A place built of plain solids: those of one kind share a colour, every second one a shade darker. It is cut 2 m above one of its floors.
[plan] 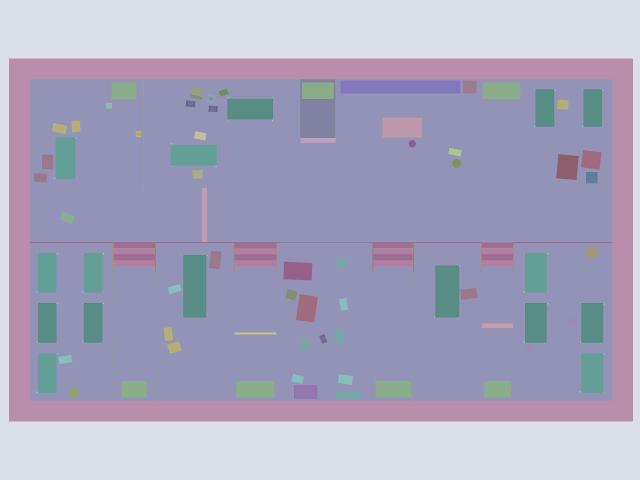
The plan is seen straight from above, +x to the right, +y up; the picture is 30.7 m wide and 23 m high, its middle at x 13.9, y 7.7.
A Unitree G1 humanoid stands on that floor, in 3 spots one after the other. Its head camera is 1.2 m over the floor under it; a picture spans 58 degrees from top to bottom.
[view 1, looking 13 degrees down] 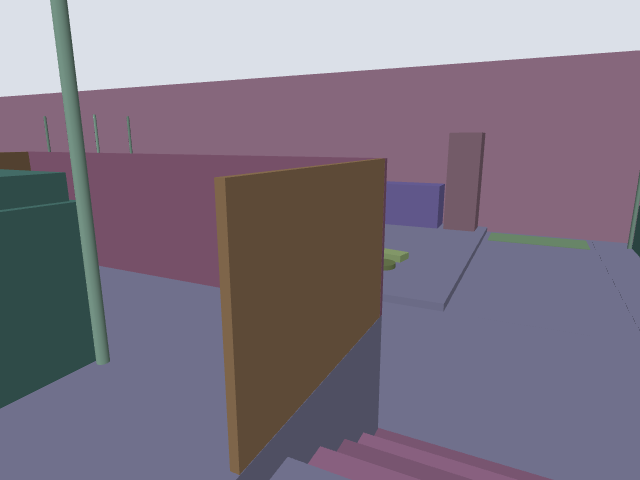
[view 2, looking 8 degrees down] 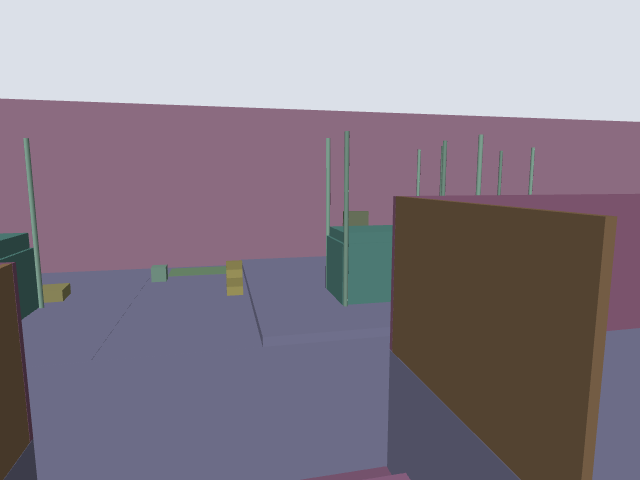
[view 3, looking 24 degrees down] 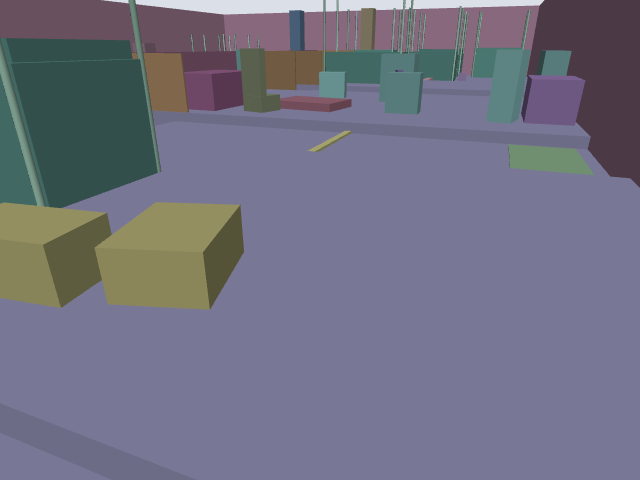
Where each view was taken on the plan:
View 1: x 22.40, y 5.19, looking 116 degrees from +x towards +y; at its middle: rail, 1.76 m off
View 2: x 5.00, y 5.19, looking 77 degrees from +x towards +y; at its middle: wall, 10.58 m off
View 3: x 5.38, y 1.22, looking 21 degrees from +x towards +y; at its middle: floor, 2.58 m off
